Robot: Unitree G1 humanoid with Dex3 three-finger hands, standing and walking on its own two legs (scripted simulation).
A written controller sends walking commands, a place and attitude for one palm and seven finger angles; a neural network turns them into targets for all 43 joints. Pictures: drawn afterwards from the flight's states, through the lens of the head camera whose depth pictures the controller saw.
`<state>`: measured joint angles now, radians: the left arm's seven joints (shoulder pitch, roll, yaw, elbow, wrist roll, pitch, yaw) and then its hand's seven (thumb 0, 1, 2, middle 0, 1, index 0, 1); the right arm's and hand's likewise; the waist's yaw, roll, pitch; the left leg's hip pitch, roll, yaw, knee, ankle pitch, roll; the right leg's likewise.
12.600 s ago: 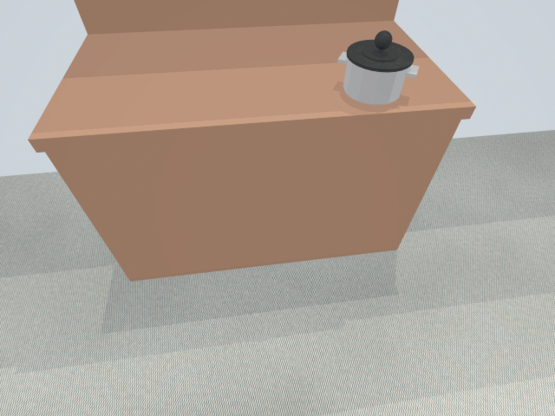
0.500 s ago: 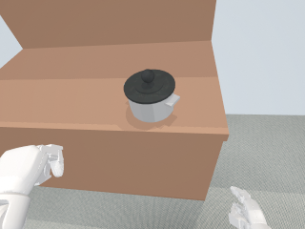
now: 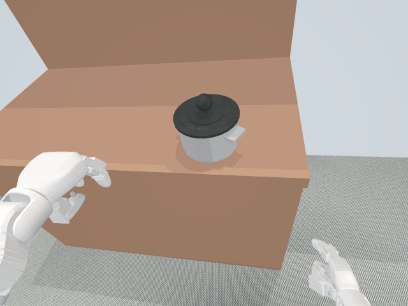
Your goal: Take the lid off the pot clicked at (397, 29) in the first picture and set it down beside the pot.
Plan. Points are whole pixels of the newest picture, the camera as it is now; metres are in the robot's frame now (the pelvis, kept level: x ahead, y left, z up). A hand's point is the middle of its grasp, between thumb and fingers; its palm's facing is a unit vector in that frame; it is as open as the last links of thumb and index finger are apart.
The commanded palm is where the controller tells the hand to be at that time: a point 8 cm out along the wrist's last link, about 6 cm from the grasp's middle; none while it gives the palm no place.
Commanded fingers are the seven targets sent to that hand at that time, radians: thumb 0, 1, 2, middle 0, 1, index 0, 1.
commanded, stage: reach forward and open the fingers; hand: left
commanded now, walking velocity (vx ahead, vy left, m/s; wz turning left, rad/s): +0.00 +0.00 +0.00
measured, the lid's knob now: (204, 102) +0.56 +0.07 +0.11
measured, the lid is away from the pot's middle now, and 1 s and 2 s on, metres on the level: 0.00 0.00 0.00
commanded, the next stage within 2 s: move the open hand above the knob in 0.46 s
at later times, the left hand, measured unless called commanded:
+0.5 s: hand (73, 150) +0.30 +0.25 +0.20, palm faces +0.00 -0.02 -1.00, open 10.0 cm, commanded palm +0.26 +0.25 +0.26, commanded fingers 0.00 -0.36 1.63 -0.87 -0.08 -0.87 -0.08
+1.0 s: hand (110, 119) +0.37 +0.21 +0.22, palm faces +0.01 +0.04 -1.00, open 9.9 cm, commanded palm +0.33 +0.20 +0.26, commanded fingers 0.00 -0.36 1.64 -0.87 -0.08 -0.87 -0.08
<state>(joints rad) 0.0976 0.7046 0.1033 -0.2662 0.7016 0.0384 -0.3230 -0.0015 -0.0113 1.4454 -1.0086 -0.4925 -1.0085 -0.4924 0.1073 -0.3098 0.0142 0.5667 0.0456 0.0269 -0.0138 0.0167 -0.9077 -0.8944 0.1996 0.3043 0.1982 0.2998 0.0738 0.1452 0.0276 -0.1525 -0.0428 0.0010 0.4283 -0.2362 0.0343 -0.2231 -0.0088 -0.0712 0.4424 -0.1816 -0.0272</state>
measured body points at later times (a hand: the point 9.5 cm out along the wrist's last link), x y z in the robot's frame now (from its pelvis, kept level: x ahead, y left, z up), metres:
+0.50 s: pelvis -0.02 +0.01 +0.00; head -0.02 -0.05 +0.44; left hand +0.30 +0.25 +0.26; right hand +0.18 -0.21 -0.10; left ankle +0.00 +0.10 -0.74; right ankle +0.04 -0.10 -0.74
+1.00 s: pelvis -0.01 +0.01 +0.00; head +0.00 -0.05 +0.44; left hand +0.36 +0.20 +0.27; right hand +0.20 -0.21 -0.11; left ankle +0.00 +0.10 -0.74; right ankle +0.04 -0.10 -0.74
